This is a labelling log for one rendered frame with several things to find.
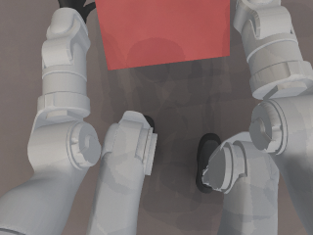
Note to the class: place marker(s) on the robot left hand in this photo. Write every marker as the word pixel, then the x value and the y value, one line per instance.
pixel 78 6

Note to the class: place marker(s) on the robot right forearm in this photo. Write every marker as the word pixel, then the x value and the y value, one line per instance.
pixel 276 66

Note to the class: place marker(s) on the robot right upper arm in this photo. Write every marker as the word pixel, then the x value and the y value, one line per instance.
pixel 283 128

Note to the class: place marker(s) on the robot left forearm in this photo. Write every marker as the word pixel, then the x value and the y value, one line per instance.
pixel 64 71

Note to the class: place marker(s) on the carton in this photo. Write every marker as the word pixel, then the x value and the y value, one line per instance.
pixel 139 33

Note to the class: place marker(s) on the robot left upper arm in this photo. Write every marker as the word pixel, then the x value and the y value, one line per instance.
pixel 60 154

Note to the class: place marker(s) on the robot left shin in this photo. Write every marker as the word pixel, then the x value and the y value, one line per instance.
pixel 112 130

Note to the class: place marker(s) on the right robot thigh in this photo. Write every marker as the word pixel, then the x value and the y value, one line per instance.
pixel 250 204

